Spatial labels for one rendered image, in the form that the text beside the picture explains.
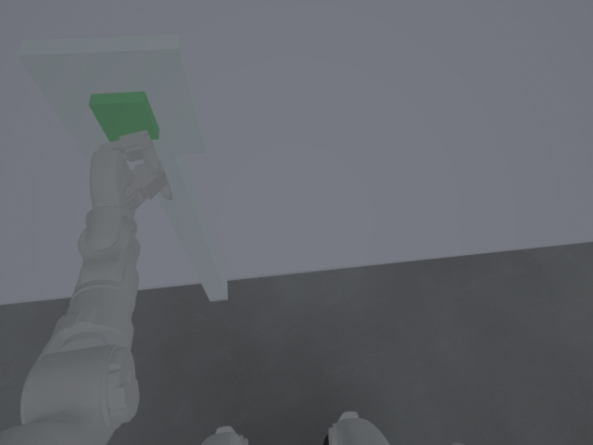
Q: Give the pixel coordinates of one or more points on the panel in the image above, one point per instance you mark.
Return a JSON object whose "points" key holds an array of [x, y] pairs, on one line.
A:
{"points": [[69, 71]]}

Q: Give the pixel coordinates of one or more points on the button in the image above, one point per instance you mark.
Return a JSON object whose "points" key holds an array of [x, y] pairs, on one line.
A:
{"points": [[124, 113]]}

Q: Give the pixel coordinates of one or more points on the left robot hand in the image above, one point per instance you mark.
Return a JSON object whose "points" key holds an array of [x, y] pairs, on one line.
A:
{"points": [[113, 183]]}

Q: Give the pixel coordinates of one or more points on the left robot forearm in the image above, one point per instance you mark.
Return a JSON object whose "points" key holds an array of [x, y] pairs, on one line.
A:
{"points": [[102, 303]]}

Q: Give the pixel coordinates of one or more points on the robot right shin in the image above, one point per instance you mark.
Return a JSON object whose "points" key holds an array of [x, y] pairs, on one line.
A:
{"points": [[346, 415]]}

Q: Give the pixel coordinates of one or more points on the robot shin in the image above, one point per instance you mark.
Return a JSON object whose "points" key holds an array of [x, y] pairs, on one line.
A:
{"points": [[224, 429], [346, 415]]}

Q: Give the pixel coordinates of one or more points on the left robot upper arm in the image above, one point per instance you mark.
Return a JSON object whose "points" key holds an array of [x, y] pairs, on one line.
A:
{"points": [[77, 397]]}

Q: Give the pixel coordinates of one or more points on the robot left shin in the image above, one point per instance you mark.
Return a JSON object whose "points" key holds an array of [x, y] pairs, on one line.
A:
{"points": [[224, 429]]}

